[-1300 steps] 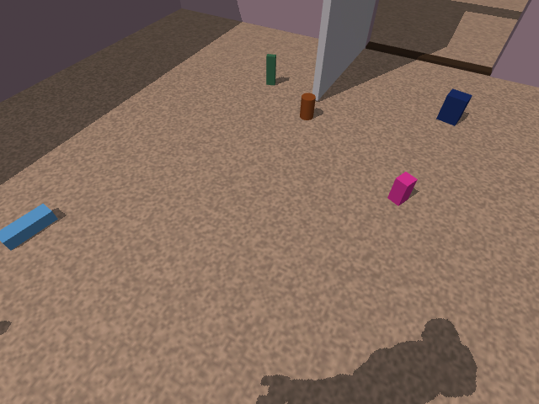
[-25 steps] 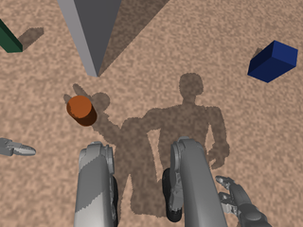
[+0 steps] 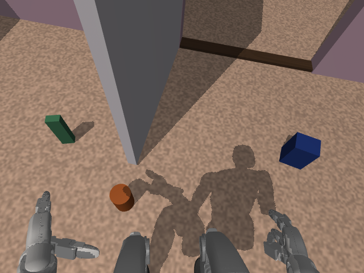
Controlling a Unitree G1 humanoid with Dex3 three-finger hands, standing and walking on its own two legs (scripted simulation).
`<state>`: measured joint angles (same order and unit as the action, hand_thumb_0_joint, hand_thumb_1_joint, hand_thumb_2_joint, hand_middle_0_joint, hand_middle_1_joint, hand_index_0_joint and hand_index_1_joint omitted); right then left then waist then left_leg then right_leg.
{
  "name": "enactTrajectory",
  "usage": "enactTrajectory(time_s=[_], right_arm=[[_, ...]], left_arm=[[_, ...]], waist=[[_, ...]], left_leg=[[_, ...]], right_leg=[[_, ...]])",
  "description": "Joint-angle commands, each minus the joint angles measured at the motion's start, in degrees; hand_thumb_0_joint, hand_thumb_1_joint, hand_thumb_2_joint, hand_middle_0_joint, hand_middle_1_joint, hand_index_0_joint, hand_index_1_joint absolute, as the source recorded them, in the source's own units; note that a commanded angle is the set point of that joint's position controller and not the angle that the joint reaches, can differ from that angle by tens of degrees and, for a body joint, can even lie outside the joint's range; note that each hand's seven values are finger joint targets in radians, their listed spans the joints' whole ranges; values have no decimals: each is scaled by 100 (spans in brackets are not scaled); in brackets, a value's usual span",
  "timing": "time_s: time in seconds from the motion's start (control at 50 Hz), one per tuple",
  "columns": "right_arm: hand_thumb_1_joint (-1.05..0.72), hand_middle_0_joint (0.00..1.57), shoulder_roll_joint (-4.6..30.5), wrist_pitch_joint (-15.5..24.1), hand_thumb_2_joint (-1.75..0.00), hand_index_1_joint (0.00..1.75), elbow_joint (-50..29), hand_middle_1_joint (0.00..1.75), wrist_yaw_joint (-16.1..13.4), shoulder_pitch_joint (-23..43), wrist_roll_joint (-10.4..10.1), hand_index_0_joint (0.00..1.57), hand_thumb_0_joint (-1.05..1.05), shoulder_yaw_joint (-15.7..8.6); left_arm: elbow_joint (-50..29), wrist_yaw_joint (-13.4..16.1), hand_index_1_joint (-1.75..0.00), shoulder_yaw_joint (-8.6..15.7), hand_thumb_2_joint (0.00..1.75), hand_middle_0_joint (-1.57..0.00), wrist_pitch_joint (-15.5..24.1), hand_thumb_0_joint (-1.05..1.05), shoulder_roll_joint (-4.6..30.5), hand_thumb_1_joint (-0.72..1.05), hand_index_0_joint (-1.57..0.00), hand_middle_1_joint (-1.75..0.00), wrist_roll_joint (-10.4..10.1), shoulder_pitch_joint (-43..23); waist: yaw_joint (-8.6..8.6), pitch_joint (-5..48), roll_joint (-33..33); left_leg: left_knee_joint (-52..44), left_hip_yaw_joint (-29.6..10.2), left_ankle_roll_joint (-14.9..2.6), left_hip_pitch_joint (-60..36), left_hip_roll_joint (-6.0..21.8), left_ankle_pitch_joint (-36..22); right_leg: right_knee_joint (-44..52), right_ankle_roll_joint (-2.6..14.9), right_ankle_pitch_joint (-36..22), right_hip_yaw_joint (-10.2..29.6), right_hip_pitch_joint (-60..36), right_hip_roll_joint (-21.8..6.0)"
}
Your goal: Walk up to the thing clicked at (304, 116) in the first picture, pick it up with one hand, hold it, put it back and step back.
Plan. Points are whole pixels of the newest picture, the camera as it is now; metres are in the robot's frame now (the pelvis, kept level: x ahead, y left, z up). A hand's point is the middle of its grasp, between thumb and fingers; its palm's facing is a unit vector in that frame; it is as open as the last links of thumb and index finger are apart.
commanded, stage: home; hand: left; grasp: from the side
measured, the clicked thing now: (122, 198) +0.43 +0.21 -0.57
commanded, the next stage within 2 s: stand in 1.98 s
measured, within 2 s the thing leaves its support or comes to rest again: neither
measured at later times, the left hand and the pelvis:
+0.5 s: hand (68, 245) +0.20 +0.19 +0.02, palm faces +0.13 -0.95 -0.30, open 17.6 cm; pelvis +0.03 +0.01 +0.07, yaw +1 degrees
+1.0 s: hand (73, 249) +0.19 +0.18 +0.02, palm faces +0.12 -0.95 -0.29, open 17.5 cm; pelvis +0.02 +0.00 +0.08, yaw +1 degrees
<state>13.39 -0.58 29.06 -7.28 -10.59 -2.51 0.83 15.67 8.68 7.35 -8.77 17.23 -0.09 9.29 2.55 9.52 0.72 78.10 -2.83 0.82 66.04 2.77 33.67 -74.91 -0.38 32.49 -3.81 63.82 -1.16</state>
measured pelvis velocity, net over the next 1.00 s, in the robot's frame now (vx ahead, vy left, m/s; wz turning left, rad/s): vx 0.02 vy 0.00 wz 0.02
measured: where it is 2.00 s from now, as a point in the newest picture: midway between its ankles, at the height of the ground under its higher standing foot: outside the picture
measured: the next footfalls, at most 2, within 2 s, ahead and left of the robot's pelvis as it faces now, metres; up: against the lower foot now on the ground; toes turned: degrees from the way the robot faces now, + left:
none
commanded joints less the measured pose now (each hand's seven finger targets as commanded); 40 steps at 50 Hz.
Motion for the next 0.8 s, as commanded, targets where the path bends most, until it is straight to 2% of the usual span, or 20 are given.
enactTrajectory(time_s=[0.0, 0.04, 0.08, 0.1, 0.12, 0.14, 0.16, 0.18, 0.24, 0.26, 0.3, 0.34, 0.42, 0.52, 0.62, 0.66, 0.7, 0.72, 0.76, 0.78], right_arm=[[-90, 20, 653, 309, -90, 30, -747, 30, -201, -254, 18, 20, 0, -271], [-90, 20, 617, 344, -90, 30, -797, 30, -253, -274, 33, 20, 0, -245], [-90, 20, 568, 387, -90, 30, -776, 30, -295, -361, 55, 20, 0, -246], [-90, 20, 584, 425, -90, 30, -898, 30, -325, -276, 40, 20, 0, -231], [-90, 20, 552, 456, -90, 30, -923, 30, -335, -252, 46, 20, 0, -206], [-90, 20, 536, 470, -90, 30, -950, 30, -356, -299, 63, 20, 0, -221], [-90, 20, 524, 512, -90, 30, -1009, 30, -367, -211, 51, 20, 0, -195], [-90, 20, 520, 542, -90, 30, -1025, 30, -380, -245, 72, 20, 0, -199], [-90, 20, 503, 610, -90, 30, -1076, 30, -395, -262, 98, 20, 0, -204], [-90, 20, 515, 634, -90, 30, -1074, 30, -393, -272, 96, 20, 0, -213], [-90, 20, 495, 701, -90, 30, -1116, 30, -389, -221, 112, 20, 0, -201], [-90, 20, 545, 766, -90, 30, -1104, 30, -375, -234, 124, 20, 0, -224], [-90, 20, 516, 865, -90, 30, -1069, 30, -380, -258, 165, 20, 0, -236], [-90, 20, 554, 951, -90, 30, -1006, 30, -380, -279, 187, 20, 0, -251], [-90, 20, 509, 979, -90, 30, -942, 30, -379, -259, 202, 20, 0, -223], [-90, 20, 532, 975, -90, 30, -942, 30, -390, -215, 205, 20, 0, -230], [-90, 20, 520, 982, -90, 30, -929, 30, -366, -158, 190, 20, 0, -210], [-90, 20, 530, 983, -90, 30, -955, 30, -369, -160, 195, 20, 0, -223], [-90, 20, 535, 991, -90, 30, -940, 30, -361, -156, 198, 20, 0, -228], [-90, 20, 522, 1007, -90, 30, -952, 30, -358, -120, 191, 20, 0, -218]], left_arm=[[-1366, 218, -5, 66, 4, -5, -10, 0, 655, -57, -5, -5, -7, 387], [-1658, 258, -5, 22, 5, -5, -111, 0, 650, -56, -5, -5, -23, 626], [-1848, 256, -5, -269, 4, -5, -230, 0, 353, -57, -5, -5, -35, 1012], [-2195, 278, -5, -216, 6, -5, -258, 0, 468, -54, -5, -5, -47, 922], [-2270, 285, -5, -307, 5, -5, -309, 0, 390, -57, -5, -5, -45, 1115], [-2369, 282, -5, -381, 5, -5, -345, 0, 282, -56, -5, -5, -50, 1357], [-2497, 288, -5, -395, 4, -5, -378, 0, 298, -58, -5, -5, -64, 1411], [-2553, 281, -5, -468, 4, -5, -409, 0, 227, -57, -5, -5, -53, 1501], [-2771, 242, -5, -500, 3, -4, -433, 0, 147, -60, -4, -4, -45, 1731], [-2671, 210, -4, -597, 3, -4, -453, 0, 62, -60, -4, -4, -48, 1818], [-2941, 193, -5, -451, 4, -5, -428, 0, 170, -57, -5, -5, -52, 1739], [-2847, 130, -4, -569, 3, -4, -441, 0, 41, -60, -4, -4, -36, 1809], [-2726, 97, -5, -446, 4, -5, -423, 0, 65, -58, -5, -5, 4, 1735], [-2843, 75, -5, -563, 4, -5, -426, 0, -25, -58, -5, -5, 17, 1601], [-2700, 71, -4, -504, 2, -4, -455, 0, -6, -61, -4, -4, 18, 1746], [-2727, 70, -5, -488, 4, -5, -445, 0, 34, -57, -5, -5, 13, 1608], [-2631, 60, -5, -474, 4, -5, -449, 0, 49, -57, -5, -5, 4, 1562], [-2652, 55, -5, -482, 6, -5, -430, 0, 14, -55, -5, -5, 7, 1605], [-2574, 32, -5, -503, 4, -5, -429, 0, -11, -58, -5, -5, 2, 1612], [-2647, 36, -5, -432, 4, -5, -427, 0, 47, -57, -5, -5, -8, 1592]], waist=[[-9, 1586, 448], [-33, 1394, 391], [-20, 1193, 504], [-51, 1142, 470], [-89, 973, 458], [-42, 964, 374], [-110, 821, 349], [-54, 736, 283], [-83, 501, 220], [-63, 246, 56], [-92, 199, 53], [-34, 81, 25], [-65, 191, 37], [-46, 456, 264], [-119, 520, 189], [-89, 422, 130], [-141, 115, 199], [-102, 263, 94], [-98, 179, 58], [-145, 145, 57]], left_leg=[[-1735, 163, -106, -2242, -168, -1837], [-2002, 207, -118, -2432, -189, -1819], [-2262, 200, -94, -2705, -176, -1907], [-2420, 163, -85, -2819, -157, -1878], [-2531, 147, -74, -2892, -147, -1890], [-2590, 140, -81, -2957, -150, -1956], [-2680, 138, -81, -2971, -155, -1925], [-2746, 117, -83, -3023, -142, -1942], [-2910, 108, -81, -3122, -136, -1974], [-2967, 137, -99, -3070, -159, -1851], [-3016, 167, -109, -3079, -171, -1763], [-3088, 182, -100, -3198, -165, -1765], [-3075, 192, -99, -3259, -187, -1872], [-3086, 208, -55, -3591, -194, -2249], [-3045, 193, -49, -3617, -199, -2556], [-3031, 212, -64, -3557, -209, -2531], [-3126, 248, -72, -3435, -231, -2119], [-3128, 251, -82, -3510, -219, -2099], [-3156, 250, -96, -3448, -230, -1948], [-3167, 273, -101, -3416, -240, -1883]], right_leg=[[1677, 132, -1741, 99, -1948, 147], [1974, 115, -1771, 88, -2280, 153], [2166, 117, -1817, 35, -2453, 185], [2229, 127, -1779, -6, -2555, 203], [2297, 125, -1768, -34, -2606, 209], [2378, 120, -1832, -60, -2740, 234], [2449, 116, -1809, -76, -2825, 235], [2500, 114, -1816, -101, -2844, 251], [2663, 104, -1817, -117, -2977, 260], [2764, 82, -1710, -136, -2935, 271], [2873, 71, -1651, -96, -3076, 239], [2906, 68, -1632, -81, -3037, 248], [2939, 64, -1750, -61, -3170, 231], [2895, 79, -2069, -38, -3329, 231], [2911, 71, -2347, -58, -3520, 234], [2969, 51, -2374, -40, -3522, 220], [3086, 49, -2000, -35, -3373, 209], [3097, 49, -1986, -19, -3414, 212], [3149, 42, -1865, -21, -3389, 206], [3185, 37, -1824, -7, -3397, 192]])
